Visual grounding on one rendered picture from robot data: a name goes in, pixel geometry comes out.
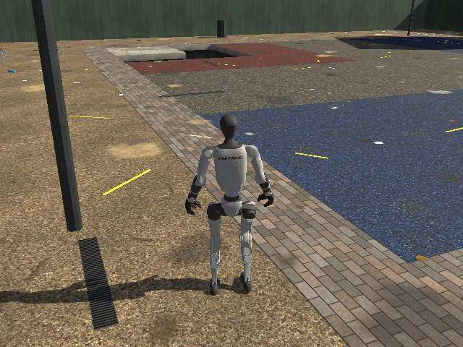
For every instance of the robot right upper arm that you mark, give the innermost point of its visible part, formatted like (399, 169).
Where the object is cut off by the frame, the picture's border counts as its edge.
(257, 164)

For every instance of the right robot forearm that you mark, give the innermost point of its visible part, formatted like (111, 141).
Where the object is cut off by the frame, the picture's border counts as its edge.
(266, 187)

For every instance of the robot right thigh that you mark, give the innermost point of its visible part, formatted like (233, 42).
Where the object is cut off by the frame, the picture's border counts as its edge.
(247, 218)

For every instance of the left robot hand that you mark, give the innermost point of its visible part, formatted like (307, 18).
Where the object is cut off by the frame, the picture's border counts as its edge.
(188, 206)

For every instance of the robot left upper arm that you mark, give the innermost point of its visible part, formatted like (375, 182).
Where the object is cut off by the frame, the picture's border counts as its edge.
(202, 168)

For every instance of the robot torso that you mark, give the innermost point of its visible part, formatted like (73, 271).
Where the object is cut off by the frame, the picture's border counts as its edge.
(231, 172)

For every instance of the left robot forearm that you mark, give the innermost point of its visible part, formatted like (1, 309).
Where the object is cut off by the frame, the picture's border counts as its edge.
(194, 191)

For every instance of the right robot hand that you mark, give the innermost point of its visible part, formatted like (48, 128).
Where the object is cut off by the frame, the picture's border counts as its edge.
(263, 197)

